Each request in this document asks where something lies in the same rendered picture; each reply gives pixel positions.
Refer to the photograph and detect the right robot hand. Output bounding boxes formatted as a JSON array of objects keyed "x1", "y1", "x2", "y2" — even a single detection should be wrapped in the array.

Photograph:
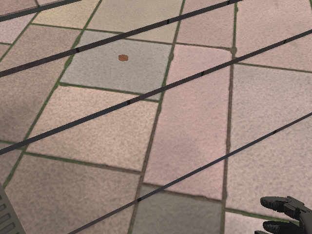
[{"x1": 254, "y1": 196, "x2": 312, "y2": 234}]

